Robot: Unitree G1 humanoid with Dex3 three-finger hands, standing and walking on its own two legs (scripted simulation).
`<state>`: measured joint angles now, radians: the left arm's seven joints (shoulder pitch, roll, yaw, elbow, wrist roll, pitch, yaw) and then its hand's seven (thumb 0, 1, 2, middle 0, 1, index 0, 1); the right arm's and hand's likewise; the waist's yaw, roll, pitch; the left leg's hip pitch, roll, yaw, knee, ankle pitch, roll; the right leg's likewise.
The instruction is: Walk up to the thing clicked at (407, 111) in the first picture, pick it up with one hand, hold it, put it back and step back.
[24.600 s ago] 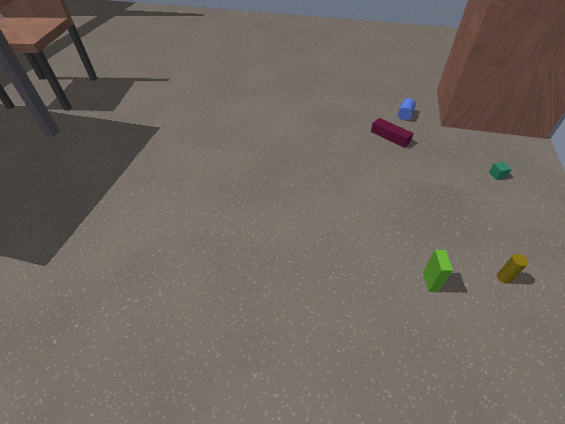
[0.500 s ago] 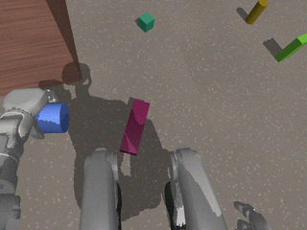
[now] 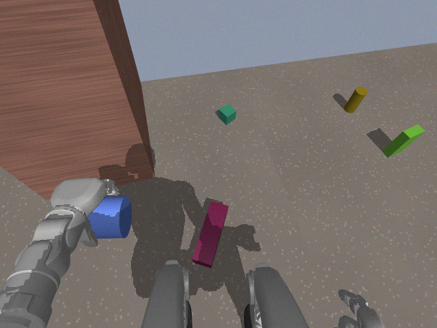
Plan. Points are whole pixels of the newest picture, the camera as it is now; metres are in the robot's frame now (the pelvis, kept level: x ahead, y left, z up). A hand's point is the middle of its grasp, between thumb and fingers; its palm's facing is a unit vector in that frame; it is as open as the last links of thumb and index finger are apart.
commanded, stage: lift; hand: left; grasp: from above
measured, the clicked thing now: (97, 217) +0.35 +0.26 -0.10
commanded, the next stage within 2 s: hold in 0.64 s
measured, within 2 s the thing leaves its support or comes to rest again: neither
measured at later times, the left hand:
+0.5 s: hand (87, 181) +0.37 +0.23 +0.04, palm faces -0.43 -0.06 -0.90, open 10.8 cm
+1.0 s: hand (82, 158) +0.38 +0.22 +0.09, palm faces -0.44 -0.05 -0.90, open 10.8 cm
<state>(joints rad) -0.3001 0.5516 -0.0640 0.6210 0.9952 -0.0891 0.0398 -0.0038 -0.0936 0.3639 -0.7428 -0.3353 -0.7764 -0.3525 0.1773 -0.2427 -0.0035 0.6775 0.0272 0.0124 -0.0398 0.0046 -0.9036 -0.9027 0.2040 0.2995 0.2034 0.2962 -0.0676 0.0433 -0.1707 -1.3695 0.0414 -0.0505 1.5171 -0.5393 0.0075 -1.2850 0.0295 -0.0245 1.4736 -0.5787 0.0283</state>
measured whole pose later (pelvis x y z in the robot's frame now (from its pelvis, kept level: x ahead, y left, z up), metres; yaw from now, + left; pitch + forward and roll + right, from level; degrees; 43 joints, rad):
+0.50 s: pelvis +0.04 +0.00 +0.11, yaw +0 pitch +13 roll -2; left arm -0.32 0.42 -0.15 0.79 1.03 -0.04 0.13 -0.01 -0.09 0.40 -0.71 -0.38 -0.74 -0.40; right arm 0.26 -0.25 -0.03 0.73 0.03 -0.03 -0.04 0.01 -0.90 -0.90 0.20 0.30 0.20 0.30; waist -0.06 0.04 -0.10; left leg -0.80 0.04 0.01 0.99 -0.41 0.01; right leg -0.74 0.02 0.02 0.96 -0.43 0.02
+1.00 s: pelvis +0.07 +0.00 +0.15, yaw +1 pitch +8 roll -1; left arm -0.28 0.40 -0.18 0.74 1.02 -0.02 0.07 -0.01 -0.08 0.38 -0.72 -0.34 -0.76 -0.35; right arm 0.24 -0.26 -0.05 0.73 0.04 0.01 -0.04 0.01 -0.90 -0.90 0.20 0.30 0.20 0.30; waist -0.03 0.04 -0.08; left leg -0.51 0.03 0.02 0.72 -0.34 0.00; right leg -0.47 0.00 0.03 0.70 -0.37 0.02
